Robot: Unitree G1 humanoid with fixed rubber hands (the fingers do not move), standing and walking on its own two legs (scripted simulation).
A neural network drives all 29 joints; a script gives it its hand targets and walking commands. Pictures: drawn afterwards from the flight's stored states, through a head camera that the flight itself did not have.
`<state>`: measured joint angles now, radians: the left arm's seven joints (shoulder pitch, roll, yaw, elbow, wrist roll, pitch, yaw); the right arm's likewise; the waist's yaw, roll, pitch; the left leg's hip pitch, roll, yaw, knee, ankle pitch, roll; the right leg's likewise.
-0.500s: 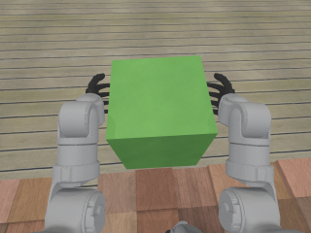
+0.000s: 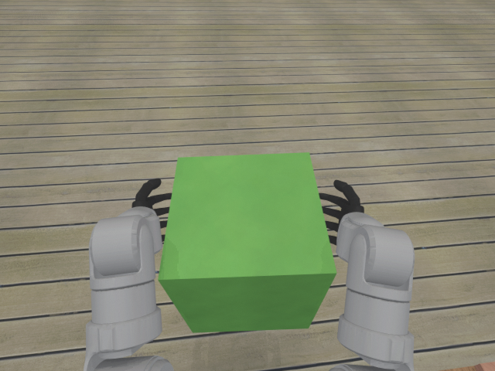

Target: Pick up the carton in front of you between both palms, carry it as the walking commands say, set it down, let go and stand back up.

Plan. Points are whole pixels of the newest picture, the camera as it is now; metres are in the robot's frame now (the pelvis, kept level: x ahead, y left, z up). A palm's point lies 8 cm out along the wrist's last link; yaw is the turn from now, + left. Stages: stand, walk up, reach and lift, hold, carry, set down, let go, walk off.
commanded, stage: carry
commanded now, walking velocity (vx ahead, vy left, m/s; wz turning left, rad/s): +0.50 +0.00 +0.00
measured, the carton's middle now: (247, 248) +0.33 -0.01 +0.02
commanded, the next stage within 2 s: none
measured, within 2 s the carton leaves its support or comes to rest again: neither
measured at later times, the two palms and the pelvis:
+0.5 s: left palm (170, 133) +0.59 +0.14 +0.05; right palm (300, 124) +0.62 -0.15 +0.06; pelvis +0.32 -0.03 -0.04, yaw +1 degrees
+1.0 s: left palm (184, 48) +1.04 +0.15 +0.05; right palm (275, 53) +1.01 -0.14 +0.05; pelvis +0.64 +0.03 -0.05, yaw -1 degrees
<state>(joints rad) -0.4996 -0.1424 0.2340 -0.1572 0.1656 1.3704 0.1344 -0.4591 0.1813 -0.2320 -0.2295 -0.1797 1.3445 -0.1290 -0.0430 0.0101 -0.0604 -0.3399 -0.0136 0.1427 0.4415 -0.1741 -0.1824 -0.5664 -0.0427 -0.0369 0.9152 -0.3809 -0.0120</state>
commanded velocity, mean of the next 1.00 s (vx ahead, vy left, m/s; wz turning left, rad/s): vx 0.50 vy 0.00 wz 0.00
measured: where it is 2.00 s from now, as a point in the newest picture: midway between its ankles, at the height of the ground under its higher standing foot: (232, 169)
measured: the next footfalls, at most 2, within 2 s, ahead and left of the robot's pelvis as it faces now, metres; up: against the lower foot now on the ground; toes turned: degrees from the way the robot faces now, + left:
right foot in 0.28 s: +0.33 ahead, -0.11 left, -0.04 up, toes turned -8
left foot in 0.74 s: +0.70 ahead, +0.09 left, -0.04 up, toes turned +7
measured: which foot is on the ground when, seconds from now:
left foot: down 0.00-0.36, up 0.38-0.72, down 0.74-1.00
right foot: up 0.00-0.26, down 0.28-0.74, up 0.76-1.00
